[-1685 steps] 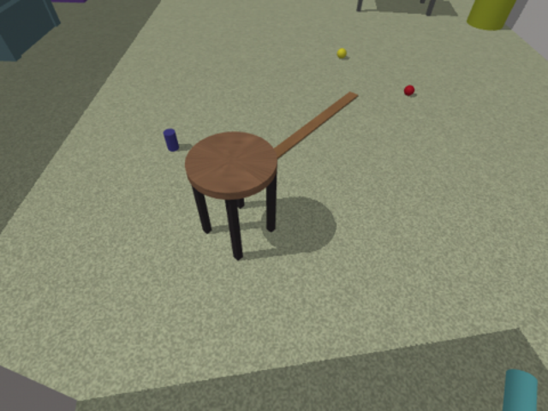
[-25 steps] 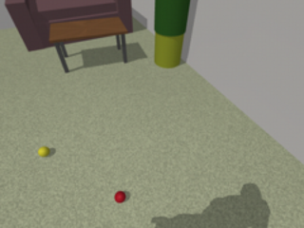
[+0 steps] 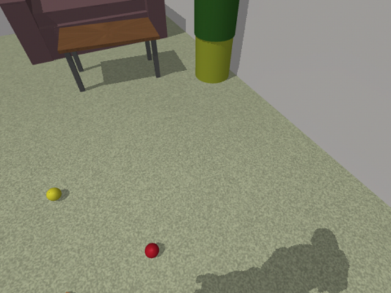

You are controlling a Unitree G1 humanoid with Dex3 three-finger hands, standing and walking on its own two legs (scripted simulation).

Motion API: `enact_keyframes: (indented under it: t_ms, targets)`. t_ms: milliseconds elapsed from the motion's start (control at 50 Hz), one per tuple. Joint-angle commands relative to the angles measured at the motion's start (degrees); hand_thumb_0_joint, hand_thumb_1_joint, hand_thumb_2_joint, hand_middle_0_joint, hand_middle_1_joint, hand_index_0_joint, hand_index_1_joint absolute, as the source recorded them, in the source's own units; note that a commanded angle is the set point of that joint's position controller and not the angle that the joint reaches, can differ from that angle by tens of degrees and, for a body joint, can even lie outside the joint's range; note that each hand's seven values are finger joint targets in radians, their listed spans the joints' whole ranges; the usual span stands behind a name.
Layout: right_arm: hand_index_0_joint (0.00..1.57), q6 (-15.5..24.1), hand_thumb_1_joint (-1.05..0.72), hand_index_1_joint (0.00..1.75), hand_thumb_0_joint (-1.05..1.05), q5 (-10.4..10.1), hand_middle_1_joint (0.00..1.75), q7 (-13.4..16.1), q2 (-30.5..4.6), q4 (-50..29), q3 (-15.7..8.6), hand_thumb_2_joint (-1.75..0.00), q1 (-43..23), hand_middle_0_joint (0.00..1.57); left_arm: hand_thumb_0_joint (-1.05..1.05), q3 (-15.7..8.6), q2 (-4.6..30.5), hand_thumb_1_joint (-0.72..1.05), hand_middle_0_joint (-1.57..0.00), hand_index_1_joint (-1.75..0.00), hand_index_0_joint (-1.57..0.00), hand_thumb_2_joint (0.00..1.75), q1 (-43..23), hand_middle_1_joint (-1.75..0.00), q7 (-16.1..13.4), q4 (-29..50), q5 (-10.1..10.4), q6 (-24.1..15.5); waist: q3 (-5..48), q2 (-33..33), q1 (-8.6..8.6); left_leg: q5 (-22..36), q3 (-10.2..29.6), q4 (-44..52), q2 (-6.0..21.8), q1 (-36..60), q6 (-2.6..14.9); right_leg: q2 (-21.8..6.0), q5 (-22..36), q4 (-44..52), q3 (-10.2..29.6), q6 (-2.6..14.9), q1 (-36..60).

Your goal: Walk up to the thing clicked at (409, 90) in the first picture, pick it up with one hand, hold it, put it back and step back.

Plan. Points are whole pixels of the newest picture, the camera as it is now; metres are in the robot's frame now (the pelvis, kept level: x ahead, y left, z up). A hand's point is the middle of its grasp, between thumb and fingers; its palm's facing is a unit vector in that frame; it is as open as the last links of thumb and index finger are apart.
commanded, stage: stand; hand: left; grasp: from above
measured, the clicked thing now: (151, 250) +0.44 +0.24 -0.74
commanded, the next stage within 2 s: step back in 1.26 s
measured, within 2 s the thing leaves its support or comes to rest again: neither
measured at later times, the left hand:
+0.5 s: hand out of the picture +0.08 +0.22 -0.16, palm faces +0.00 -0.95 -0.31, open 7.4 cm
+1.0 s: hand out of the picture +0.10 +0.23 -0.15, palm faces -0.01 -0.94 -0.34, open 7.4 cm
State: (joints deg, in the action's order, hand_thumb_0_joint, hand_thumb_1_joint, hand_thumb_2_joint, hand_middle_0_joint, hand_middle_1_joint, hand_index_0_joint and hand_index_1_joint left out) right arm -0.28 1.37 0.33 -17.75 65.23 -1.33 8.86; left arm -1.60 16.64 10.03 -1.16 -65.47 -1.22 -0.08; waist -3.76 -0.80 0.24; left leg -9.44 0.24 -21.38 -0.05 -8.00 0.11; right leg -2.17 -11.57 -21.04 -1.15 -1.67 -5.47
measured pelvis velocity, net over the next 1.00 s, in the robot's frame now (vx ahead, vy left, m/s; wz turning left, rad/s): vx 0.02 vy -0.01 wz -0.01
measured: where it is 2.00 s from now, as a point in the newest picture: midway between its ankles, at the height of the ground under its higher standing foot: outside the picture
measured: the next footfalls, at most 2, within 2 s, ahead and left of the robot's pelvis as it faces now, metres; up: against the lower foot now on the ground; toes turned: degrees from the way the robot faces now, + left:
none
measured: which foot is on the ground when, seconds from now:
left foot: down 0.00-1.00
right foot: down 0.00-1.00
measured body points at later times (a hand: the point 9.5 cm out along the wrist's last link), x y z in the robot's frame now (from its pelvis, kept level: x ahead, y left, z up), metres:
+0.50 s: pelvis +0.01 -0.01 +0.00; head +0.02 -0.01 +0.45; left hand +0.08 +0.27 -0.14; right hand +0.07 -0.29 -0.14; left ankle +0.03 +0.12 -0.75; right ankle +0.00 -0.14 -0.75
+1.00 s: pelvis +0.02 -0.01 +0.00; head +0.02 -0.01 +0.45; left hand +0.10 +0.28 -0.13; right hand +0.09 -0.31 -0.13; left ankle +0.03 +0.12 -0.75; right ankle +0.00 -0.14 -0.75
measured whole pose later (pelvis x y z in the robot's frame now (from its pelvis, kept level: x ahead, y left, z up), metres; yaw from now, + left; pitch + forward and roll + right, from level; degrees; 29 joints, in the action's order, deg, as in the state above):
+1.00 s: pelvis +0.02 -0.01 +0.00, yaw -1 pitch -3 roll +0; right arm 0.3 1.1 -0.1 -19.0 65.6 -0.5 5.8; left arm -1.1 18.7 6.1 -0.4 -64.5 -0.8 -0.6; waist -3.1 -0.2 -0.1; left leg -9.5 0.0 -18.8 1.0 -6.3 -1.0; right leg -1.1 -11.6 -18.7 -0.9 -0.7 -4.2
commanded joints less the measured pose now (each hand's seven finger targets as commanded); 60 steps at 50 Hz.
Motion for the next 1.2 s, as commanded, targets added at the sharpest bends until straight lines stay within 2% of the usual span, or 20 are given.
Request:
enact_keyframes:
  t_ms: [0,100,140,160,220,280,340,400,420,460,560,600,620,720,800,840,900,940,1000,1180]
  targets:
    - [0.20,1.6,-0.90,0.30,0.00,-0.3,0.30,0.9,-10.3,-3.5,-1.7,-0.90,-2.2,0.20,0.00,-2.0,11.3,0.90,-0.20,-0.30,-0.20,0.90,-2.1,-0.30,-0.5,3.2,0.0,-1.2,2.3,0.9,-0.09,2.7,5.6,4.4,5.9,0.9,1.40,-4.9,3.1,5.1,4.7,1.91,-1.6]
    - [0.20,1.7,-0.90,0.30,0.00,-0.3,0.30,1.1,-10.5,-2.9,-1.5,-0.90,-2.3,0.20,0.00,-1.9,10.8,0.90,-0.20,-0.30,-0.20,0.90,-2.5,-0.30,-0.5,3.1,0.2,-1.0,2.3,0.4,-0.07,5.6,5.2,4.3,6.2,1.5,1.10,-4.7,4.8,4.9,4.4,1.90,-1.2]
    - [0.20,1.8,-0.90,0.30,0.00,-0.3,0.30,1.1,-10.6,-2.8,-1.5,-0.90,-2.4,0.20,0.00,-2.0,11.0,0.90,-0.20,-0.30,-0.20,0.90,-2.6,-0.30,-0.5,3.0,0.2,-1.1,3.9,0.5,-0.01,8.1,5.0,3.8,6.4,2.4,1.19,-4.9,7.6,4.7,4.6,1.98,0.2]
    - [0.20,1.7,-0.90,0.30,0.00,-0.4,0.30,1.1,-9.6,-2.6,-1.2,-0.90,-2.1,0.20,0.00,-1.9,10.7,0.90,-0.20,-0.30,-0.20,0.90,-3.0,-0.30,-0.4,2.7,0.3,-0.9,2.2,1.3,-0.23,6.3,4.9,4.8,6.1,0.9,0.92,-4.7,5.6,4.8,4.3,1.92,-0.4]
    - [0.20,1.5,-0.90,0.30,0.00,-0.5,0.30,1.1,-8.9,-2.3,-1.0,-0.90,-2.4,0.20,0.00,-1.6,9.8,0.90,-0.20,-0.30,-0.20,0.90,-2.8,-0.30,-0.4,2.3,0.3,-0.8,2.4,1.6,-0.04,7.0,4.8,5.0,6.2,1.4,0.91,-4.5,5.7,5.1,4.0,2.04,-0.3]
    - [0.20,1.6,-0.90,0.30,0.00,-0.3,0.30,1.1,-10.5,-2.6,-1.4,-0.90,-2.9,0.20,0.00,-2.0,11.4,0.90,-0.20,-0.30,-0.20,0.90,-3.8,-0.30,-0.4,2.8,0.2,-0.9,2.0,0.9,-0.20,5.7,4.8,5.0,6.4,1.4,0.80,-4.8,4.3,5.6,4.6,1.94,-0.7]
    - [0.20,1.5,-0.90,0.30,0.00,-0.5,0.30,1.0,-9.2,-2.2,-1.1,-0.90,-2.8,0.20,0.00,-1.6,10.3,0.90,-0.20,-0.30,-0.20,0.90,-3.6,-0.30,-0.3,2.3,0.2,-0.9,1.3,0.8,-0.31,3.7,4.7,5.5,6.3,0.9,0.58,-4.6,2.5,6.0,4.6,2.15,-1.2]
    - [0.20,2.0,-0.90,0.30,0.00,-0.4,0.30,1.0,-11.3,-2.7,-1.6,-0.90,-3.8,0.20,0.00,-2.2,12.2,0.90,-0.20,-0.30,-0.20,0.90,-4.3,-0.30,-0.2,3.2,0.1,-1.3,2.8,0.2,-0.09,5.5,4.9,5.1,6.7,2.1,0.65,-5.0,5.4,5.7,5.0,2.14,-0.5]
    - [0.20,1.9,-0.90,0.30,0.00,-0.3,0.30,1.0,-10.3,-2.7,-1.3,-0.90,-3.7,0.20,0.00,-2.2,11.9,0.90,-0.20,-0.30,-0.20,0.90,-4.9,-0.30,-0.2,3.2,0.2,-1.3,3.5,0.4,-0.24,6.1,4.8,5.0,6.7,1.8,0.67,-4.9,5.7,5.3,4.6,2.18,0.0]
    - [0.20,1.9,-0.90,0.30,0.00,-0.4,0.30,1.0,-11.1,-2.8,-1.5,-0.90,-4.0,0.20,0.00,-2.1,11.7,0.90,-0.20,-0.30,-0.20,0.90,-4.6,-0.30,-0.2,3.1,0.2,-1.3,3.0,0.8,-0.14,4.8,4.8,5.1,6.7,1.9,0.77,-4.9,4.6,5.7,4.7,2.12,-0.5]
    - [0.20,2.0,-0.90,0.30,0.00,-0.4,0.30,0.9,-11.1,-2.8,-1.6,-0.90,-4.0,0.20,0.00,-2.0,12.0,0.90,-0.20,-0.30,-0.20,0.90,-4.9,-0.30,-0.1,3.4,0.2,-1.5,4.6,0.9,-0.29,9.0,4.7,4.4,7.1,3.1,0.71,-5.1,8.0,5.2,4.6,2.21,0.3]
    - [0.20,2.0,-0.90,0.30,0.00,-0.4,0.30,0.9,-11.3,-2.6,-1.4,-0.90,-3.7,0.20,0.00,-2.0,12.6,0.90,-0.20,-0.30,-0.20,0.90,-5.3,-0.30,-0.1,3.5,0.3,-1.4,3.8,1.0,-0.50,7.5,4.7,5.1,7.0,2.7,0.50,-5.0,6.5,5.5,4.6,2.20,-0.2]
    - [0.20,2.0,-0.90,0.30,0.00,-0.4,0.30,0.9,-11.8,-2.8,-1.6,-0.90,-4.3,0.20,0.00,-2.0,12.5,0.90,-0.20,-0.30,-0.20,0.90,-5.3,-0.30,-0.1,3.7,0.2,-1.5,4.8,0.0,-0.31,9.2,4.6,4.4,7.2,3.8,0.72,-5.1,8.4,5.2,4.7,2.22,0.0]
    - [0.20,1.8,-0.90,0.30,0.00,-0.4,0.30,0.8,-11.7,-2.8,-1.5,-0.90,-4.2,0.20,0.00,-1.9,13.1,0.90,-0.20,-0.30,-0.20,0.90,-5.4,-0.30,-0.1,3.7,0.3,-1.4,4.9,0.9,-0.44,10.1,4.5,4.5,7.3,3.6,0.67,-5.1,9.1,5.0,4.4,2.28,0.2]
    - [0.20,1.8,-0.90,0.30,0.00,-0.5,0.30,0.7,-12.3,-2.8,-1.4,-0.90,-4.5,0.20,0.00,-1.6,13.2,0.90,-0.20,-0.30,-0.20,0.90,-5.4,-0.30,0.0,3.9,0.3,-1.5,3.5,0.6,-0.40,7.6,4.6,5.0,7.2,2.6,0.55,-5.2,6.9,5.7,4.7,2.19,-0.1]
    - [0.20,1.8,-0.90,0.30,0.00,-0.4,0.30,0.7,-12.4,-2.8,-1.4,-0.90,-5.0,0.20,0.00,-1.7,13.6,0.90,-0.20,-0.30,-0.20,0.90,-5.6,-0.30,0.0,4.0,0.3,-1.5,4.6,0.6,-0.09,9.4,4.7,4.8,7.4,3.5,0.50,-5.2,8.5,5.3,4.5,2.35,0.1]
    - [0.20,1.8,-0.90,0.30,0.00,-0.5,0.30,0.6,-12.7,-2.8,-1.4,-0.90,-4.8,0.20,0.00,-1.5,13.6,0.90,-0.20,-0.30,-0.20,0.90,-5.4,-0.30,0.2,4.0,0.4,-1.4,3.5,0.3,-0.19,6.6,4.5,5.5,7.2,2.2,0.55,-5.0,5.7,6.0,4.6,2.26,-0.4]
    - [0.20,1.9,-0.90,0.30,0.00,-0.4,0.30,0.5,-12.5,-2.9,-1.5,-0.90,-4.9,0.20,0.00,-1.6,13.8,0.90,-0.20,-0.30,-0.20,0.90,-5.8,-0.30,0.1,4.2,0.4,-1.6,4.3,0.8,-0.39,8.4,4.5,5.2,7.5,2.9,0.53,-5.3,7.2,5.5,4.6,2.48,0.2]
    - [0.20,1.8,-0.90,0.30,0.00,-0.5,0.30,0.5,-12.8,-2.7,-1.4,-0.90,-4.9,0.20,0.00,-1.4,13.8,0.90,-0.20,-0.30,-0.20,0.90,-5.6,-0.30,0.2,4.1,0.4,-1.5,3.5,0.6,-0.35,6.5,4.6,5.6,7.4,2.6,0.48,-5.1,5.3,6.0,4.8,2.59,-0.5]
    - [0.20,2.1,-0.90,0.30,0.00,-0.6,0.30,0.5,-12.7,-3.0,-1.3,-0.90,-5.1,0.20,0.00,-1.6,14.4,0.90,-0.20,-0.30,-0.20,0.90,-5.6,-0.30,0.4,4.3,0.6,-1.6,4.8,0.4,-0.28,8.3,4.3,5.3,7.5,3.8,0.64,-5.4,8.1,5.3,5.0,2.75,0.1]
